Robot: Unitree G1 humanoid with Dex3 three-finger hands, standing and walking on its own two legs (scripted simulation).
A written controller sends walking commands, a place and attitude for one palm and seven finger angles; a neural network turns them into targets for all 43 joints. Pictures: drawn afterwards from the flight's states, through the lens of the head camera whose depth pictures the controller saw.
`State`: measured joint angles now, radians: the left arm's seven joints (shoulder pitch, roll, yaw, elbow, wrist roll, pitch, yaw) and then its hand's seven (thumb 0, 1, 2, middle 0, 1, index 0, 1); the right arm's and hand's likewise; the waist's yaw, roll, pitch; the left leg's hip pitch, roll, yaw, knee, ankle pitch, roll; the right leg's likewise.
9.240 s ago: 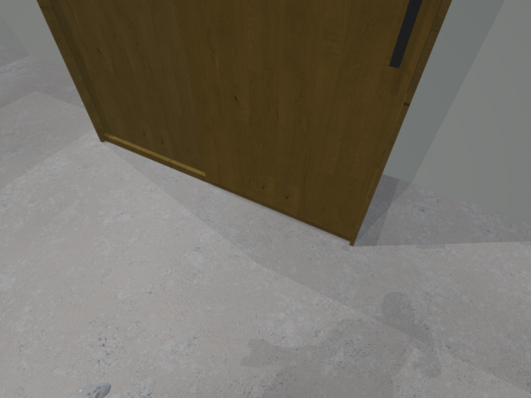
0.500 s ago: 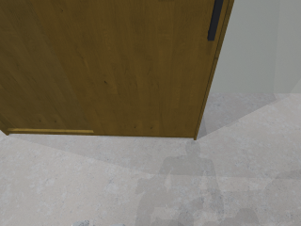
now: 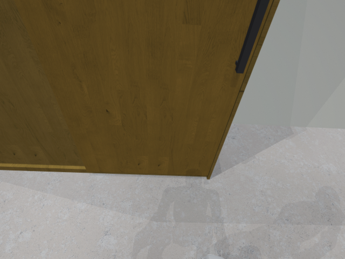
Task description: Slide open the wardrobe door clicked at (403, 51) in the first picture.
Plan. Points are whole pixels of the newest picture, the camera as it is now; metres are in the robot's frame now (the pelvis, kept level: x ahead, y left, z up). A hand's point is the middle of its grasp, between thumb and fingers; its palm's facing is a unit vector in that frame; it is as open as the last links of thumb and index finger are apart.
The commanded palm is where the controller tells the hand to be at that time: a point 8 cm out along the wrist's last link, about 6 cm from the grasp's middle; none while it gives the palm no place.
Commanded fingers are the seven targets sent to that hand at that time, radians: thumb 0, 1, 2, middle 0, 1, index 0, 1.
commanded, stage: take the last steps up to it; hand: right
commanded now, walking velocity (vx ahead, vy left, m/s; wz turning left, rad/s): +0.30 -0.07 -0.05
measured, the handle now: (249, 34) +0.75 -0.20 +0.21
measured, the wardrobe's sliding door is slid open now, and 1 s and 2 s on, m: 0.00 0.00 0.00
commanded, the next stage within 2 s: come to a stop and stand still in 0.50 s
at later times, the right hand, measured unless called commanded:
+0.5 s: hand (269, 252) +0.21 -0.28 -0.18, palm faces +0.07 +0.98 -0.19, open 7.4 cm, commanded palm none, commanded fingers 0.00 -0.90 -0.90 0.20 0.30 0.20 0.30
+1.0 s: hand (252, 208) +0.34 -0.26 -0.18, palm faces +0.03 +0.97 -0.23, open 7.3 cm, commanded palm none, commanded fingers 0.00 -0.90 -0.90 0.20 0.30 0.20 0.30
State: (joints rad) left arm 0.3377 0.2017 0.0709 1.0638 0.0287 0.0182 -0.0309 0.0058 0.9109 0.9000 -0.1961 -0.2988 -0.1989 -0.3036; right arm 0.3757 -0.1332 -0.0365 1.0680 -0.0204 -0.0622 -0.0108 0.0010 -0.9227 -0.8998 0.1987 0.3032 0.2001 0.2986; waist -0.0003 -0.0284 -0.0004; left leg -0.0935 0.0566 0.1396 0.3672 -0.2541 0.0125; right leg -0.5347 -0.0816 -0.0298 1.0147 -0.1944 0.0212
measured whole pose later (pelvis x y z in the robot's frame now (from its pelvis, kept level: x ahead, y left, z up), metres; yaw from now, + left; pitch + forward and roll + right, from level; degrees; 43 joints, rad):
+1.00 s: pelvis +0.23 -0.08 -0.02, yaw +0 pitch -1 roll -1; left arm 0.22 0.17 0.06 1.01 0.01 0.05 0.01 0.00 0.91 0.90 -0.20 -0.30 -0.20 -0.30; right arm 0.11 -0.16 -0.05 0.96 -0.03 0.02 -0.03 -0.01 -0.92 -0.90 0.20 0.30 0.20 0.30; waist 0.00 0.00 0.11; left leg -0.39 0.08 0.11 0.55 -0.14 0.02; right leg -0.38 -0.02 -0.02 0.92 -0.48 0.03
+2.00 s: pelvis +0.24 -0.13 -0.01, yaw +0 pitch -1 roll -1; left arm 0.30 0.17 -0.01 1.07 0.01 -0.03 0.02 0.00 0.91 0.90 -0.20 -0.30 -0.20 -0.30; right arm 0.29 -0.15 0.01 1.08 -0.01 -0.02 -0.03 0.01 -0.92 -0.90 0.20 0.30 0.20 0.30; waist 0.01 -0.03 0.02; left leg -0.26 -0.01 -0.05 0.47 -0.19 0.00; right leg -0.16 0.05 -0.08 0.41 -0.24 -0.06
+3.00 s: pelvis +0.26 -0.09 +0.00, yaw +0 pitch -2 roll -1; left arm 0.27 0.20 -0.01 1.12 0.01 -0.03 0.02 0.00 0.91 0.90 -0.20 -0.30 -0.20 -0.30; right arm 0.24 -0.19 0.01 1.08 0.00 -0.02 -0.02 0.00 -0.90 -0.90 0.20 0.30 0.20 0.30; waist 0.01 -0.01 0.03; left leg -0.19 -0.05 -0.02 0.41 -0.20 0.05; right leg -0.10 0.00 -0.05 0.38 -0.25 -0.01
